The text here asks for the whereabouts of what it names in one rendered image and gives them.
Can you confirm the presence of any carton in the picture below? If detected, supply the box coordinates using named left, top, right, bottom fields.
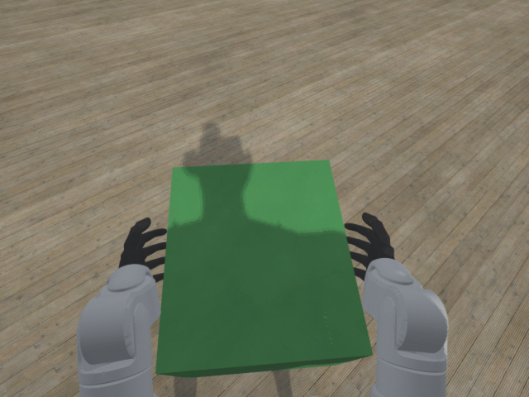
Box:
left=155, top=160, right=373, bottom=378

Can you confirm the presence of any robot right forearm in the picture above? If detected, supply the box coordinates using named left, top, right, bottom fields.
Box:
left=362, top=258, right=449, bottom=397

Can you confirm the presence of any right robot hand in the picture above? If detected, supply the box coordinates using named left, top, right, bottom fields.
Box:
left=345, top=213, right=395, bottom=281

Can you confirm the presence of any robot left forearm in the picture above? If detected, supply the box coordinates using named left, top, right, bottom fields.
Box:
left=77, top=264, right=161, bottom=397

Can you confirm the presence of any left robot hand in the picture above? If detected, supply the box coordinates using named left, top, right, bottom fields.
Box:
left=118, top=218, right=167, bottom=282

